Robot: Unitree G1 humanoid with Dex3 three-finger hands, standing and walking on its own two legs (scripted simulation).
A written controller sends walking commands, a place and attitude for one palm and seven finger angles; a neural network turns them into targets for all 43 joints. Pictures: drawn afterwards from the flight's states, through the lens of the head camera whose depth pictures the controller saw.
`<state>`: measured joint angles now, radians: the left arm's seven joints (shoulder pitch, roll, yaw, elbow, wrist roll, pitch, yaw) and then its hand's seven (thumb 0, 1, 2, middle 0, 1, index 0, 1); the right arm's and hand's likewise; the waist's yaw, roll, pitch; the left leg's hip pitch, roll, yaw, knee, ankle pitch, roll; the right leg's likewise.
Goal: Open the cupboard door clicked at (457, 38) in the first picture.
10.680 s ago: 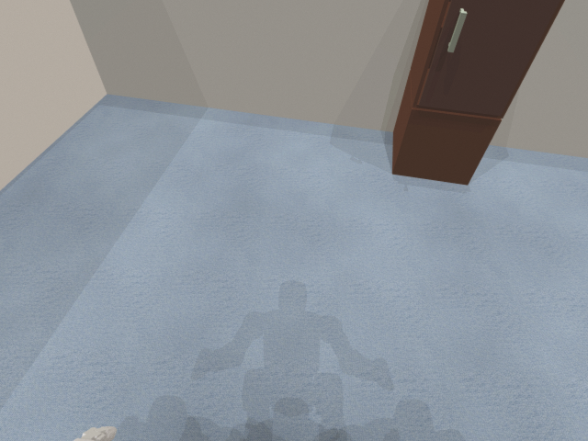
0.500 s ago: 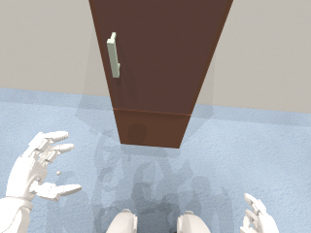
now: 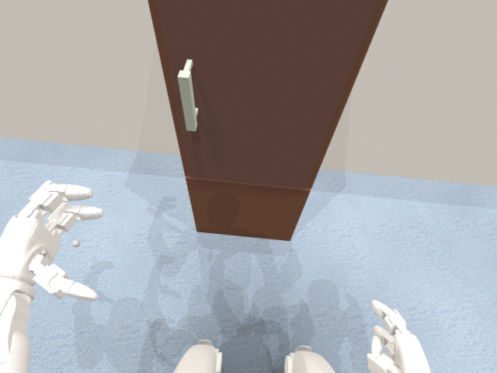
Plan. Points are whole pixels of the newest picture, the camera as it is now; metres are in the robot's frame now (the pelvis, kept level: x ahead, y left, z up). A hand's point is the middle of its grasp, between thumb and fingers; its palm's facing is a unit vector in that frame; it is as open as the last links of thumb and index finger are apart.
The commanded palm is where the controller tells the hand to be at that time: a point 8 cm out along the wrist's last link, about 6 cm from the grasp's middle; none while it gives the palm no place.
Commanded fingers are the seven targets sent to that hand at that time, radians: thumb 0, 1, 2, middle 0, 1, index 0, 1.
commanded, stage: raise the hand with hooked fingers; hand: left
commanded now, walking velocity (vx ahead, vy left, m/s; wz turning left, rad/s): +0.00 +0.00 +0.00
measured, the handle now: (190, 96) +0.61 +0.16 +0.05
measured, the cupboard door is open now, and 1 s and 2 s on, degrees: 0 0 0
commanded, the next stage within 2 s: move the hooked fingers beside the handle in 0.56 s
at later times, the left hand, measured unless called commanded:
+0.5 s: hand (81, 233) +0.29 +0.26 +0.06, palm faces -0.01 -1.00 -0.05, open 14.0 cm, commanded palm +0.27 +0.31 +0.06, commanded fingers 0.00 -0.50 0.30 -0.30 -1.20 -0.30 -1.20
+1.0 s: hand (103, 205) +0.34 +0.25 +0.06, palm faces -0.03 -1.00 -0.03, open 14.0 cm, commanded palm +0.32 +0.30 +0.06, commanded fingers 0.00 -0.50 0.30 -0.30 -1.20 -0.30 -1.20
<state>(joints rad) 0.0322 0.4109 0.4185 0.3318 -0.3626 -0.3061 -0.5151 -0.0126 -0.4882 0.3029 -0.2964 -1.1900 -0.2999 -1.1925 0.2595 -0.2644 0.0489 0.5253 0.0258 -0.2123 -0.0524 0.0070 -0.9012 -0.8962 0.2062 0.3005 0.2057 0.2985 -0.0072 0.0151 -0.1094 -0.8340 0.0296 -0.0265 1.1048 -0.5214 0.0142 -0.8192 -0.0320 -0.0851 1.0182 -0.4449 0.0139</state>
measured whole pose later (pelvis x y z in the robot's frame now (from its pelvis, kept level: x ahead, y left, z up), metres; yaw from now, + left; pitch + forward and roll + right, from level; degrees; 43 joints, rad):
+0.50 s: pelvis +0.00 +0.00 +0.00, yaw -1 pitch +14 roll -3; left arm 0.00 0.42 0.44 0.39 -0.37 -0.33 -0.53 -0.01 -0.50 0.30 -0.30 -1.20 -0.30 -1.20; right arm 0.29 -0.28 0.03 0.52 0.03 -0.18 -0.05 0.01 -0.90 -0.90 0.20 0.30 0.20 0.30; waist -0.03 0.01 -0.11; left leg -0.81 0.04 -0.02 1.07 -0.51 0.01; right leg -0.81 -0.02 -0.07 1.00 -0.44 0.01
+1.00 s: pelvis -0.01 -0.01 +0.00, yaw +0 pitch +15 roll -2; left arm -0.24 0.44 0.42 0.59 -0.31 -0.32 -0.52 -0.01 -0.50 0.30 -0.30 -1.20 -0.30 -1.20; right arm 0.27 -0.28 0.04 0.55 0.03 -0.16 -0.07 0.01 -0.90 -0.90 0.20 0.30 0.20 0.30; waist -0.04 0.01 -0.11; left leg -0.85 0.04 -0.02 1.09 -0.50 0.00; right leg -0.85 -0.02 -0.08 1.02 -0.43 0.00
